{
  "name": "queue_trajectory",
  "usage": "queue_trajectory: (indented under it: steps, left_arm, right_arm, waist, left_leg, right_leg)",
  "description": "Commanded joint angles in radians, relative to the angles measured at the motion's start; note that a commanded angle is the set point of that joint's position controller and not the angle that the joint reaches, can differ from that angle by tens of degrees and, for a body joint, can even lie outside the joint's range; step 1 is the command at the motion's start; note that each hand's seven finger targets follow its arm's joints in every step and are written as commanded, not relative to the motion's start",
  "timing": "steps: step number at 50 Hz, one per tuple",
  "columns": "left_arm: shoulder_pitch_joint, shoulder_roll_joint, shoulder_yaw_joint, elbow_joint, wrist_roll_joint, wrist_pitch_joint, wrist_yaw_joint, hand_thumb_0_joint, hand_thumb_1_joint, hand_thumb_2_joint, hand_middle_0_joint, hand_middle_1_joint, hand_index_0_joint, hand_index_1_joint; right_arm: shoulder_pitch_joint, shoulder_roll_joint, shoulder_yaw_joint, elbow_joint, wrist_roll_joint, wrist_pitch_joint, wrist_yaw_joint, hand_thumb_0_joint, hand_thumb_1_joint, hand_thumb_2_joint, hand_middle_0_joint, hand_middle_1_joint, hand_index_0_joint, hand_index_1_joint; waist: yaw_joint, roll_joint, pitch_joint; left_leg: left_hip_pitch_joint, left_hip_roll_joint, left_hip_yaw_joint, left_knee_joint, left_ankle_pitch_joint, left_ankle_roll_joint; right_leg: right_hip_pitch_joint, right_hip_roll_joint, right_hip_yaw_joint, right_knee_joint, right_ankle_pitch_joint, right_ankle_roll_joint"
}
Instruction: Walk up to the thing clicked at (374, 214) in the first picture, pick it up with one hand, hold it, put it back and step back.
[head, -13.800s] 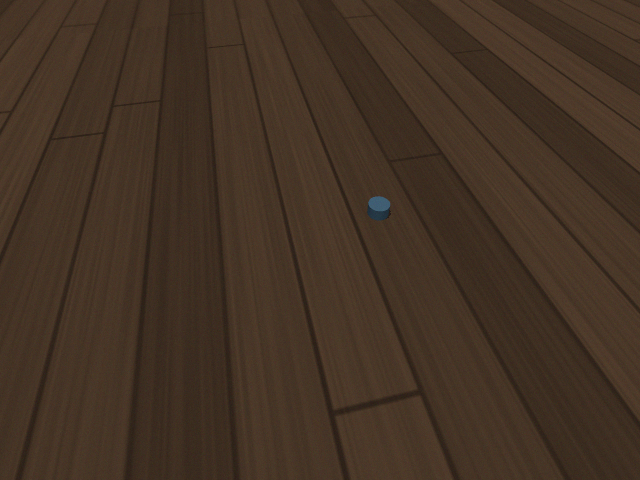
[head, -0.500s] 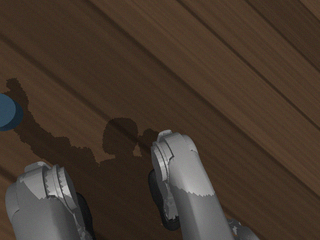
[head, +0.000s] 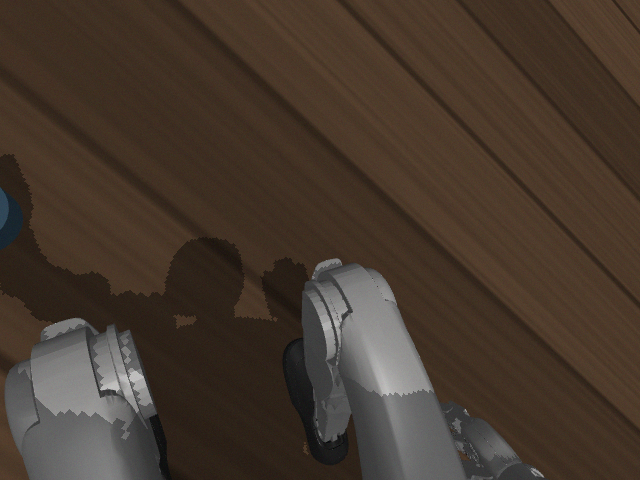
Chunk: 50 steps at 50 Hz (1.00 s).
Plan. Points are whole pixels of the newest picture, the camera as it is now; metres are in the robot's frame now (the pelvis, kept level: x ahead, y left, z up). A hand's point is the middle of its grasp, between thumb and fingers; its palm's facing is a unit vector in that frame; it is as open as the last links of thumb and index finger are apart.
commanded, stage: rest palm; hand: left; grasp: from above
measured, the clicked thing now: out of the picture +0.47 +0.34 -0.28
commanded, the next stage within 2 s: close in 1.10 s
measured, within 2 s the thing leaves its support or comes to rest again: neither
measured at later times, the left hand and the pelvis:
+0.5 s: hand out of the picture +0.45 +0.32 -0.24, palm faces -0.44 -0.15 -0.89, open 14.2 cm; pelvis +0.01 +0.00 -0.01, yaw -2 degrees
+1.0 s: hand out of the picture +0.45 +0.33 -0.25, palm faces -0.44 -0.15 -0.88, open 14.1 cm; pelvis +0.00 +0.01 -0.01, yaw -3 degrees
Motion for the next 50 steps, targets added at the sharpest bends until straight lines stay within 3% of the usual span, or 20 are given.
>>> queue_trajectory:
  steps: [1, 6, 7, 8, 10, 11, 12, 17, 20, 22, 23, 26, 27, 29, 30, 31, 35, 38, 41, 50]
  left_arm:
    - [-0.270, 0.269, 0.051, -0.072, -0.017, 0.019, 0.071, 0.000, -0.496, 1.023, -0.077, -1.046, -0.079, -1.042]
    - [-0.259, 0.308, 0.061, -0.076, -0.037, 0.017, 0.080, 0.000, -0.528, 0.985, -0.064, -1.008, -0.063, -1.007]
    - [-0.263, 0.257, 0.016, -0.068, -0.041, 0.017, 0.072, 0.000, -0.532, 0.987, -0.065, -1.008, -0.062, -1.009]
    - [-0.270, 0.291, 0.042, -0.073, -0.050, 0.014, 0.074, 0.000, -0.534, 0.983, -0.062, -1.014, -0.061, -1.012]
    - [-0.234, 0.340, 0.070, -0.101, -0.057, 0.008, 0.080, 0.000, -0.541, 0.992, -0.064, -0.994, -0.059, -0.998]
    - [-0.222, 0.314, 0.051, -0.098, -0.055, 0.009, 0.076, 0.000, -0.539, 0.985, -0.064, -0.997, -0.060, -0.999]
    - [-0.202, 0.345, 0.085, -0.114, -0.058, 0.006, 0.085, 0.000, -0.541, 0.992, -0.065, -0.996, -0.059, -1.000]
    - [-0.216, 0.295, 0.038, -0.096, -0.072, 0.008, 0.091, 0.000, -0.561, 1.002, -0.064, -0.982, -0.053, -0.992]
    - [-0.201, 0.351, 0.080, -0.134, -0.065, 0.006, 0.100, 0.000, -0.558, 1.006, -0.065, -0.973, -0.052, -0.985]
    - [-0.191, 0.302, 0.047, -0.107, -0.059, 0.009, 0.101, 0.000, -0.563, 1.006, -0.067, -0.974, -0.053, -0.986]
    - [-0.196, 0.323, 0.067, -0.082, -0.062, 0.012, 0.107, 0.000, -0.561, 1.003, -0.064, -0.982, -0.051, -0.993]
    - [-0.213, 0.306, 0.047, -0.099, -0.063, 0.009, 0.108, 0.000, -0.559, 1.006, -0.067, -0.978, -0.053, -0.990]
    - [-0.186, 0.355, 0.093, -0.087, -0.063, 0.009, 0.117, 0.000, -0.555, 1.017, -0.070, -0.979, -0.055, -0.993]
    - [-0.195, 0.275, 0.029, -0.061, -0.054, 0.010, 0.112, 0.000, -0.556, 1.006, -0.067, -0.985, -0.054, -0.995]
    - [-0.206, 0.310, 0.052, -0.053, -0.060, 0.008, 0.119, 0.000, -0.547, 1.012, -0.070, -0.998, -0.059, -1.007]
    - [-0.224, 0.284, 0.024, -0.056, -0.057, 0.007, 0.116, 0.000, -0.541, 0.996, -0.066, -0.994, -0.059, -0.999]
    - [-0.221, 0.334, 0.057, -0.063, -0.052, 0.002, 0.127, 0.000, -0.546, 1.000, -0.069, -0.991, -0.059, -0.999]
    - [-0.231, 0.295, 0.027, -0.028, -0.049, -0.001, 0.123, 0.000, -0.531, 1.000, -0.073, -1.019, -0.067, -1.023]
    - [-0.229, 0.318, 0.032, -0.057, -0.046, -0.009, 0.132, 0.000, -0.539, 1.001, -0.072, -1.003, -0.062, -1.011]
    - [-0.217, 0.331, 0.027, 0.000, -0.049, -0.007, 0.156, 0.000, -0.523, 0.978, -0.064, -1.027, -0.064, -1.025]
  right_arm:
    - [0.191, -0.294, -0.065, 0.012, -0.014, -0.014, -0.005, 0.000, -0.889, -0.897, 0.200, 0.300, 0.200, 0.300]
    - [0.185, -0.306, -0.047, 0.005, -0.026, -0.034, 0.000, 0.000, -0.891, -0.898, 0.200, 0.300, 0.200, 0.300]
    - [0.179, -0.294, -0.036, -0.006, -0.029, -0.042, 0.006, 0.000, -0.893, -0.899, 0.200, 0.300, 0.200, 0.300]
    - [0.182, -0.304, -0.037, 0.003, -0.034, -0.045, 0.008, 0.000, -0.894, -0.899, 0.200, 0.300, 0.200, 0.300]
    - [0.189, -0.311, -0.034, -0.001, -0.030, -0.049, 0.008, 0.000, -0.893, -0.899, 0.200, 0.300, 0.200, 0.300]
    - [0.187, -0.304, -0.033, -0.001, -0.033, -0.053, 0.012, 0.000, -0.894, -0.899, 0.200, 0.300, 0.200, 0.300]
    - [0.192, -0.314, -0.032, 0.010, -0.042, -0.052, 0.012, 0.000, -0.893, -0.900, 0.200, 0.300, 0.200, 0.300]
    - [0.188, -0.307, -0.018, 0.008, -0.042, -0.063, 0.029, 0.000, -0.897, -0.901, 0.200, 0.300, 0.200, 0.300]
    - [0.190, -0.327, -0.018, 0.005, -0.048, -0.065, 0.032, 0.000, -0.893, -0.900, 0.200, 0.300, 0.200, 0.300]
    - [0.170, -0.313, -0.017, 0.002, -0.049, -0.067, 0.036, 0.000, -0.896, -0.901, 0.200, 0.300, 0.200, 0.300]
    - [0.179, -0.324, -0.019, 0.009, -0.051, -0.070, 0.039, 0.000, -0.896, -0.901, 0.200, 0.300, 0.200, 0.300]
    - [0.170, -0.329, -0.020, -0.001, -0.047, -0.075, 0.043, 0.000, -0.896, -0.902, 0.199, 0.300, 0.199, 0.300]
    - [0.180, -0.339, -0.020, 0.016, -0.053, -0.072, 0.040, 0.000, -0.894, -0.901, 0.200, 0.300, 0.200, 0.300]
    - [0.157, -0.320, -0.013, 0.000, -0.054, -0.075, 0.046, 0.000, -0.896, -0.902, 0.200, 0.300, 0.200, 0.300]
    - [0.164, -0.331, -0.017, 0.013, -0.054, -0.074, 0.045, 0.000, -0.897, -0.902, 0.200, 0.300, 0.200, 0.300]
    - [0.164, -0.331, -0.014, 0.000, -0.053, -0.080, 0.050, 0.000, -0.897, -0.902, 0.199, 0.300, 0.200, 0.300]
    - [0.170, -0.341, -0.013, 0.015, -0.054, -0.084, 0.050, 0.000, -0.897, -0.903, 0.199, 0.300, 0.199, 0.300]
    - [0.155, -0.340, -0.012, 0.007, -0.055, -0.090, 0.057, 0.000, -0.900, -0.904, 0.199, 0.300, 0.199, 0.300]
    - [0.150, -0.349, -0.006, 0.002, -0.059, -0.092, 0.059, 0.000, -0.899, -0.904, 0.199, 0.300, 0.199, 0.300]
    - [0.129, -0.356, 0.012, 0.001, -0.061, -0.103, 0.066, 0.000, -0.899, -0.904, 0.199, 0.300, 0.199, 0.300]
  waist:
    - [-0.031, 0.429, -0.622]
    - [-0.034, 0.432, -0.622]
    - [-0.050, 0.437, -0.606]
    - [-0.058, 0.417, -0.609]
    - [-0.029, 0.422, -0.638]
    - [-0.034, 0.432, -0.631]
    - [-0.024, 0.448, -0.659]
    - [-0.046, 0.456, -0.613]
    - [-0.031, 0.466, -0.643]
    - [-0.034, 0.466, -0.624]
    - [-0.055, 0.462, -0.591]
    - [-0.054, 0.462, -0.586]
    - [-0.044, 0.464, -0.608]
    - [-0.059, 0.462, -0.581]
    - [-0.064, 0.444, -0.573]
    - [-0.075, 0.446, -0.558]
    - [-0.067, 0.467, -0.581]
    - [-0.087, 0.480, -0.511]
    - [-0.076, 0.488, -0.576]
    - [-0.080, 0.462, -0.527]
  left_leg:
    - [0.521, 0.004, 0.128, -0.219, 0.123, 0.037]
    - [0.500, 0.008, 0.124, -0.202, 0.118, 0.040]
    - [0.488, 0.008, 0.124, -0.194, 0.119, 0.041]
    - [0.487, 0.009, 0.121, -0.187, 0.114, 0.043]
    - [0.485, 0.010, 0.122, -0.181, 0.130, 0.043]
    - [0.498, 0.012, 0.124, -0.179, 0.143, 0.041]
    - [0.516, 0.014, 0.119, -0.186, 0.160, 0.037]
    - [0.505, 0.017, 0.112, -0.173, 0.167, 0.037]
    - [0.524, 0.019, 0.108, -0.176, 0.183, 0.035]
    - [0.520, 0.021, 0.108, -0.177, 0.176, 0.034]
    - [0.513, 0.021, 0.103, -0.175, 0.163, 0.033]
    - [0.510, 0.020, 0.099, -0.179, 0.153, 0.034]
    - [0.523, 0.022, 0.095, -0.185, 0.167, 0.031]
    - [0.512, 0.024, 0.097, -0.177, 0.163, 0.032]
    - [0.499, 0.026, 0.091, -0.174, 0.157, 0.035]
    - [0.498, 0.022, 0.093, -0.170, 0.149, 0.034]
    - [0.533, 0.026, 0.088, -0.178, 0.174, 0.028]
    - [0.522, 0.024, 0.081, -0.185, 0.133, 0.023]
    - [0.552, 0.028, 0.079, -0.176, 0.179, 0.024]
    - [0.511, 0.032, 0.075, -0.171, 0.145, 0.026]
  right_leg:
    - [0.269, 0.036, -0.120, -0.217, 0.227, -0.073]
    - [0.300, 0.039, -0.121, -0.219, 0.226, -0.069]
    - [0.297, 0.041, -0.115, -0.212, 0.231, -0.070]
    - [0.309, 0.042, -0.119, -0.218, 0.231, -0.066]
    - [0.344, 0.042, -0.112, -0.218, 0.241, -0.065]
    - [0.348, 0.044, -0.110, -0.212, 0.255, -0.065]
    - [0.362, 0.046, -0.124, -0.212, 0.268, -0.064]
    - [0.340, 0.049, -0.132, -0.200, 0.285, -0.066]
    - [0.373, 0.054, -0.135, -0.206, 0.296, -0.064]
    - [0.354, 0.057, -0.135, -0.197, 0.291, -0.067]
    - [0.334, 0.054, -0.148, -0.195, 0.281, -0.065]
    - [0.329, 0.056, -0.149, -0.203, 0.270, -0.066]
    - [0.347, 0.055, -0.156, -0.202, 0.280, -0.066]
    - [0.338, 0.059, -0.149, -0.197, 0.285, -0.066]
    - [0.337, 0.060, -0.152, -0.203, 0.281, -0.063]
    - [0.324, 0.056, -0.151, -0.198, 0.274, -0.064]
    - [0.341, 0.056, -0.160, -0.195, 0.287, -0.064]
    - [0.286, 0.052, -0.174, -0.184, 0.249, -0.067]
    - [0.335, 0.056, -0.168, -0.188, 0.293, -0.065]
    - [0.328, 0.063, -0.172, -0.190, 0.268, -0.064]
